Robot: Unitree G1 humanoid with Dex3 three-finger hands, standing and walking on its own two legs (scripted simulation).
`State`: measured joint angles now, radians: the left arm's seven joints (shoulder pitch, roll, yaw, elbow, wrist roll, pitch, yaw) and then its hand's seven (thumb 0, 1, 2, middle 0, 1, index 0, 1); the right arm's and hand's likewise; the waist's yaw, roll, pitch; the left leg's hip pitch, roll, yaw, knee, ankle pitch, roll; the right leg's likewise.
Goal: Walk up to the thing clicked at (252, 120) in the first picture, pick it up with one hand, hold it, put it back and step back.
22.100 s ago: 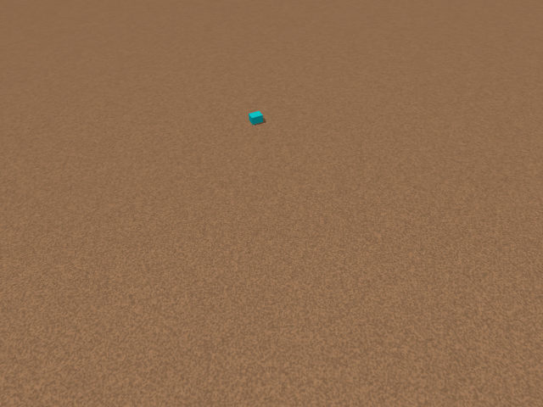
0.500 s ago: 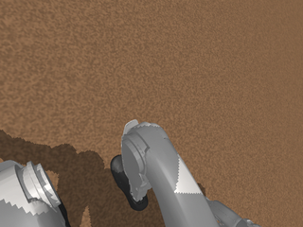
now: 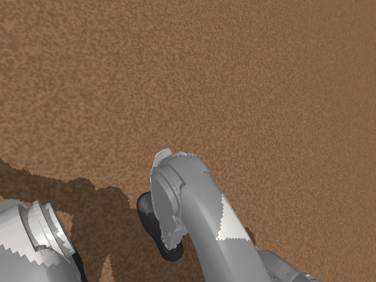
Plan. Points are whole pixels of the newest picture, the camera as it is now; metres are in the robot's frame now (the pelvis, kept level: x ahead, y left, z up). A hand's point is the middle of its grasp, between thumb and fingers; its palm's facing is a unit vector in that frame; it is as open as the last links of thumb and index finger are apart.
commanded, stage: settle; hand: left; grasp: from above
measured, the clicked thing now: out of the picture +0.42 +0.37 -0.29
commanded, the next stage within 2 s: lift in 0.74 s
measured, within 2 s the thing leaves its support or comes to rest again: leaves its support in 0.12 s
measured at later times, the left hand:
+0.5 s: hand out of the picture +0.42 +0.37 -0.18, palm faces -0.33 -0.23 -0.92, open 8.5 cm
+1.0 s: hand out of the picture +0.41 +0.37 -0.12, palm faces -0.34 -0.25 -0.91, open 8.5 cm
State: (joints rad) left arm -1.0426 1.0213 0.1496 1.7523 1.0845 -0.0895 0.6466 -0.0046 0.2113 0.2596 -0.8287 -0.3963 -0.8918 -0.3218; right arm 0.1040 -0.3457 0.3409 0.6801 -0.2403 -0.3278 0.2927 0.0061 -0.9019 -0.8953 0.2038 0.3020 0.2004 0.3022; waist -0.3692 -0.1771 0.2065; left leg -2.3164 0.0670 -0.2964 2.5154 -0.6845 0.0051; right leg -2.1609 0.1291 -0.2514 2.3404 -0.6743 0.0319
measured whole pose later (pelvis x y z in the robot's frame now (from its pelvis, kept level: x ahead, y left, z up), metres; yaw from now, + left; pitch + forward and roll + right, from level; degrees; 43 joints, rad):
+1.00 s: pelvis +0.00 -0.01 +0.03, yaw +7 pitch +33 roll -8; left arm -0.92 0.70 0.10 1.32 1.04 0.02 0.31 -0.02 0.20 0.26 -0.86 -0.36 -0.90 -0.32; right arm 0.18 -0.29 0.10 0.73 -0.11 -0.10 0.20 0.01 -0.90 -0.89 0.20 0.30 0.20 0.30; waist -0.21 0.01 -0.06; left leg -2.30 0.05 -0.15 2.36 -0.65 0.00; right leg -2.19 0.08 -0.14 2.30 -0.69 0.00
